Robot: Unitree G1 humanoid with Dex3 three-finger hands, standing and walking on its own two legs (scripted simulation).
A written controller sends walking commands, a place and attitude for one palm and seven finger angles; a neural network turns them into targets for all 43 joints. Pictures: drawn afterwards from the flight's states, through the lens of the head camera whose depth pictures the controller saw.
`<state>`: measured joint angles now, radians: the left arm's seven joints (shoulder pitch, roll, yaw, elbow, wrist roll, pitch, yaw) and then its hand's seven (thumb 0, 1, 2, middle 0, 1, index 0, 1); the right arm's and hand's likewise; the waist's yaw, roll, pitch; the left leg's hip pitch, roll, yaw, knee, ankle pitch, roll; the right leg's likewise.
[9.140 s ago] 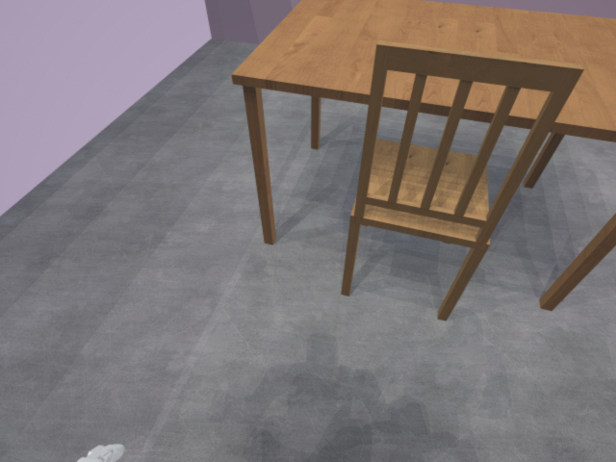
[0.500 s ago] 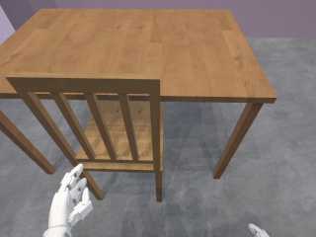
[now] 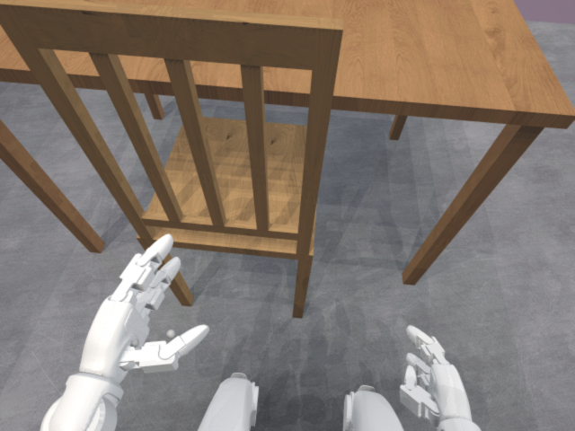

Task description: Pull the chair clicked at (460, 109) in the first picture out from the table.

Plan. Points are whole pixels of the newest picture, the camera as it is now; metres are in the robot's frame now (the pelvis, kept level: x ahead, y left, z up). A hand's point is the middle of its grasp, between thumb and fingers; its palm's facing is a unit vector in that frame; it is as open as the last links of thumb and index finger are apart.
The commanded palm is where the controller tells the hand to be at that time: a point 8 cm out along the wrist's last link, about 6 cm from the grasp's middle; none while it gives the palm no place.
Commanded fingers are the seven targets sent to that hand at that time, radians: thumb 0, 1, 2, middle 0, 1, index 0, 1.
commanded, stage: raise the hand toward the chair's back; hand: left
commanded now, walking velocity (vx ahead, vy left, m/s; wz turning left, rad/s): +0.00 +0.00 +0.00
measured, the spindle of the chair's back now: (203, 160) +0.50 +0.18 +0.05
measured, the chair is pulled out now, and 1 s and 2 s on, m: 0.00 0.00 0.00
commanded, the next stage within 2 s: aim the fingers beside a spindle in 1.40 s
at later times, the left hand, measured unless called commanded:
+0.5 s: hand (152, 311) +0.25 +0.19 +0.06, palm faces -0.02 -1.00 -0.06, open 15.8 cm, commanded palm +0.22 +0.24 +0.07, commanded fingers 0.00 -0.50 0.30 -0.06 -0.08 -0.06 -0.08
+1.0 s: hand (144, 284) +0.27 +0.20 +0.07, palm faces -0.03 -1.00 -0.06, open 16.9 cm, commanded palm +0.25 +0.26 +0.08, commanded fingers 0.00 -0.50 0.30 -0.06 -0.08 -0.06 -0.08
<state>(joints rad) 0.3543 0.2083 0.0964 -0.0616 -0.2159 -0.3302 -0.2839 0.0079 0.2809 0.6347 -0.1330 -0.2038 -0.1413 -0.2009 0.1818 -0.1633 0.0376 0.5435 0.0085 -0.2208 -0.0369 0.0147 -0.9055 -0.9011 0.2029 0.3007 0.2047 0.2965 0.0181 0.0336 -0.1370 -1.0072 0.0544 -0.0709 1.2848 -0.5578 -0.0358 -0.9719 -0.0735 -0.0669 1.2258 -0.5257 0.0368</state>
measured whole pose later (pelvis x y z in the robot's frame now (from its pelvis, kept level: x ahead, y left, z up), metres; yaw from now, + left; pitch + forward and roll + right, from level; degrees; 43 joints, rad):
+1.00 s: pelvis +0.03 +0.00 +0.03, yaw +0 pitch +16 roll -2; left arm 0.28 0.26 0.25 0.08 -0.29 -0.35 -0.33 -0.01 -0.50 0.30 -0.06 -0.08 -0.07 -0.08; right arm 0.23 -0.24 -0.01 0.57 0.02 -0.22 -0.05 0.02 -0.91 -0.90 0.20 0.30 0.20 0.30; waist -0.03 0.03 -0.15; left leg -0.89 0.06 -0.05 1.15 -0.54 -0.04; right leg -0.86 -0.07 -0.06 1.10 -0.51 0.04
